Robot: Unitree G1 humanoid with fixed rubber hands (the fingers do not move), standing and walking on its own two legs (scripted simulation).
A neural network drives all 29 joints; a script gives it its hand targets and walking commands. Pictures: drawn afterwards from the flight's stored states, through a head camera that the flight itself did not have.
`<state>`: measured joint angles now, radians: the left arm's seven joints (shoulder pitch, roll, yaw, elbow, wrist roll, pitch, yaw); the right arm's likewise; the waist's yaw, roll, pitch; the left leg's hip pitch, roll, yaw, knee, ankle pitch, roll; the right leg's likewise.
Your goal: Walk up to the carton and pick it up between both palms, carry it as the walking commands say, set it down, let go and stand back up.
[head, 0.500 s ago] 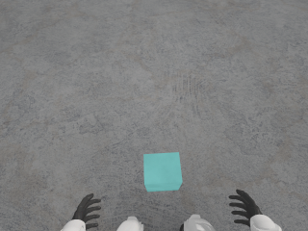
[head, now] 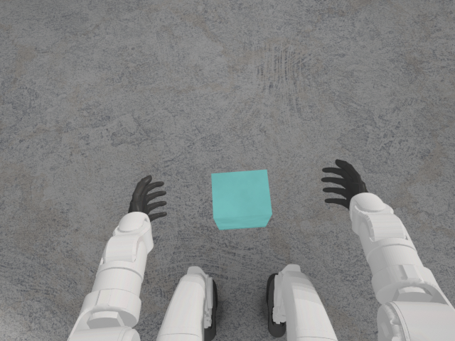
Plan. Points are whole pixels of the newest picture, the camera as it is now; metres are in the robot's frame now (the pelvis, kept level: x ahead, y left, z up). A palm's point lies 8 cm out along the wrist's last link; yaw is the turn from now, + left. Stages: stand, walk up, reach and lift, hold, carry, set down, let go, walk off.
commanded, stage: reach and lift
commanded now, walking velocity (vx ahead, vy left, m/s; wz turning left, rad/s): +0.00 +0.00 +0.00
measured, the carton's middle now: (240, 202) +0.47 +0.01 -0.56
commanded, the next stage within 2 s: none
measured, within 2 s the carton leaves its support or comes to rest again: neither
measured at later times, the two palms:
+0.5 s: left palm (159, 158) +0.46 +0.19 -0.12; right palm (331, 140) +0.50 -0.18 -0.12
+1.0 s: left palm (173, 176) +0.46 +0.18 -0.24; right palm (316, 164) +0.49 -0.18 -0.24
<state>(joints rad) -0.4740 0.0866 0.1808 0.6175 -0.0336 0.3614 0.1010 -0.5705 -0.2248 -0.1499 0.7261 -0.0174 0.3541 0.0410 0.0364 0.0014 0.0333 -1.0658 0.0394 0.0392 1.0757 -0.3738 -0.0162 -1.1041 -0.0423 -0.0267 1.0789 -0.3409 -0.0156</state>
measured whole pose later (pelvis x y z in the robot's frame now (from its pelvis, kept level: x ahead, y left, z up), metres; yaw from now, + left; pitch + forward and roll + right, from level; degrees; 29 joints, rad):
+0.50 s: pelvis +0.01 -0.01 -0.03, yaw +0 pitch +41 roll +1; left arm -0.90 0.12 0.31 0.79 0.01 0.08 0.11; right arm -1.02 -0.24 -0.22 0.91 -0.04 0.10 -0.02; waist 0.04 0.00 -0.07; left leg -1.47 0.05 0.03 1.10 -0.34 -0.02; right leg -1.51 -0.03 -0.03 1.10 -0.30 -0.03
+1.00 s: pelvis +0.00 +0.01 -0.12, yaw +1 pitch +49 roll +2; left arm -0.94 0.11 0.28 0.80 -0.04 0.05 0.14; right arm -1.05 -0.27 -0.23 0.96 0.00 0.04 -0.03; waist 0.02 -0.01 -0.14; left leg -1.87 0.04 0.04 1.48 -0.46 -0.01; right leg -1.92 -0.05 0.00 1.48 -0.42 -0.01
